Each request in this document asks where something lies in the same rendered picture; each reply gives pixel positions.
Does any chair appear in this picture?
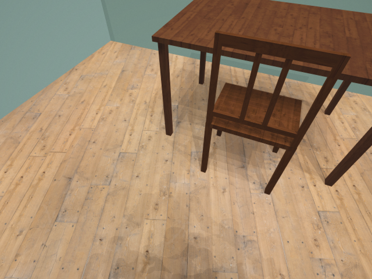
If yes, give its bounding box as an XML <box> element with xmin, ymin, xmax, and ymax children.
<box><xmin>201</xmin><ymin>30</ymin><xmax>351</xmax><ymax>195</ymax></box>

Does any table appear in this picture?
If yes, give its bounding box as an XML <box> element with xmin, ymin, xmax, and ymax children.
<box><xmin>152</xmin><ymin>0</ymin><xmax>372</xmax><ymax>187</ymax></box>

